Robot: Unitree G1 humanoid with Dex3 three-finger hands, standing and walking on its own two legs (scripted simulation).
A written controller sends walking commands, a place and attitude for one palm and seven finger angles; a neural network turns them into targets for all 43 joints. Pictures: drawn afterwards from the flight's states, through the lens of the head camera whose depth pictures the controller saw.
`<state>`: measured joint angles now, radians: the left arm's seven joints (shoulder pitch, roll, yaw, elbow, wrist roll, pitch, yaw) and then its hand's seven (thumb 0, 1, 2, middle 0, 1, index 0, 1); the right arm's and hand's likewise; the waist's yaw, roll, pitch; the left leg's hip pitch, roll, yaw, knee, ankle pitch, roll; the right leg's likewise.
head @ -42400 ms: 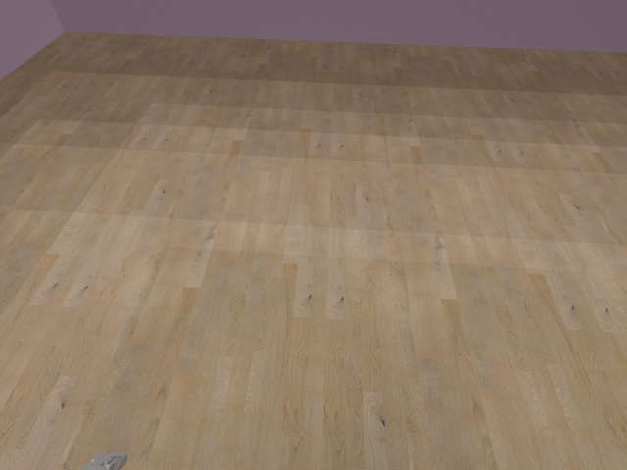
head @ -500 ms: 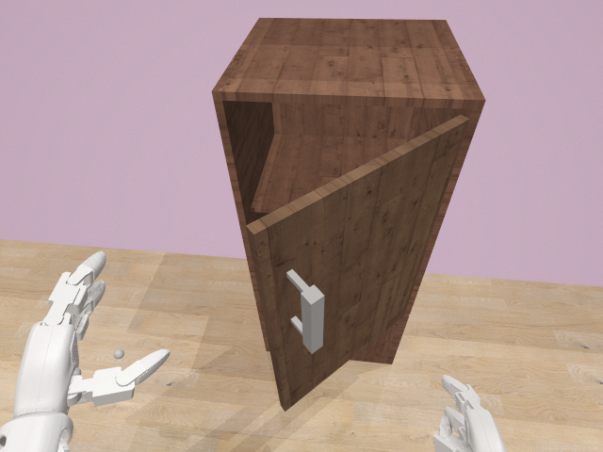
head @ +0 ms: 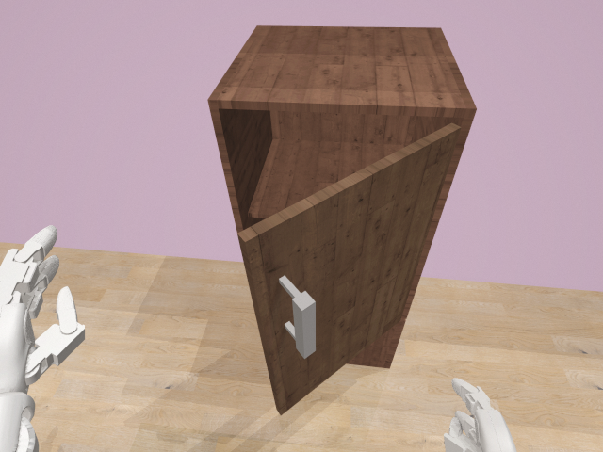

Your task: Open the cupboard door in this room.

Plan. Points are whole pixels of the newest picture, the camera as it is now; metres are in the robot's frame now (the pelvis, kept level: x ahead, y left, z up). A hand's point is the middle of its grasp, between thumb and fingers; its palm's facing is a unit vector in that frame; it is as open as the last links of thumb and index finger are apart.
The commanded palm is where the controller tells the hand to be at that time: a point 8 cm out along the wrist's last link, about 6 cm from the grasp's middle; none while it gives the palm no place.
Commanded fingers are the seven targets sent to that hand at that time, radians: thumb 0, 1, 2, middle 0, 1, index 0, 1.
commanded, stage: draw the hand back to the body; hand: left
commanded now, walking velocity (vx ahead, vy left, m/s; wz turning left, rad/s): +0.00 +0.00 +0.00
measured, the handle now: (296, 317) +0.31 +0.06 +0.00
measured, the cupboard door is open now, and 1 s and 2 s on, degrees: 44 44 44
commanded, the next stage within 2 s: step back with the hand held close in 0.16 s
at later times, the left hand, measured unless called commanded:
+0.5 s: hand (83, 335) +0.18 +0.25 +0.15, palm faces +0.38 -0.79 -0.48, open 7.4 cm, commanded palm +0.12 +0.29 +0.17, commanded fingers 0.00 0.90 0.90 -0.20 -0.30 -0.20 -0.30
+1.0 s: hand out of the picture +0.10 +0.29 +0.15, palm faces +0.42 -0.74 -0.52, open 7.4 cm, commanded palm +0.03 +0.32 +0.17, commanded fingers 0.00 0.90 0.90 -0.20 -0.30 -0.20 -0.30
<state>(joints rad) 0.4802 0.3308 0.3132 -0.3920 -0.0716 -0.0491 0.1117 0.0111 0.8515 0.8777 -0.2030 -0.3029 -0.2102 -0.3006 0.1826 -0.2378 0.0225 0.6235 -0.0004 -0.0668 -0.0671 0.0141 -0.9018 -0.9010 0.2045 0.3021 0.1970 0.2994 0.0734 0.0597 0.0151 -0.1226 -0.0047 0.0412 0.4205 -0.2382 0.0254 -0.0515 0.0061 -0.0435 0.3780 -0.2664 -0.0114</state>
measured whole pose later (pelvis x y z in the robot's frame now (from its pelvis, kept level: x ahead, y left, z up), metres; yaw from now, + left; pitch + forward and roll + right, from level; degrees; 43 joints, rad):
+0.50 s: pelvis -0.02 -0.01 +0.00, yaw -1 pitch +0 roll -1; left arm 0.53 0.37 0.36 -0.41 -0.06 -0.12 0.11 0.01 0.90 0.90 -0.21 -0.30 -0.21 -0.30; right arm 0.16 -0.25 0.00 0.58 0.01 -0.01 -0.07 0.01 -0.90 -0.90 0.21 0.30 0.20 0.30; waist 0.02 0.07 0.02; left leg -0.22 0.02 0.04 0.44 -0.21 0.01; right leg -0.15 0.03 -0.04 0.38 -0.23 -0.02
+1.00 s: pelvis -0.10 +0.02 -0.02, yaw +2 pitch -1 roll -2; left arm 0.55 0.43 0.43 -0.52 -0.02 -0.18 0.15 0.01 0.89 0.90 -0.21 -0.30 -0.22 -0.30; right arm 0.21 -0.21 0.00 0.55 0.00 -0.05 -0.08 0.01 -0.90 -0.90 0.21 0.30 0.20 0.30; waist -0.01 0.01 0.06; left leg -0.42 -0.02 0.03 0.58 -0.16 0.06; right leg -0.35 0.04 0.01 0.57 -0.22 0.00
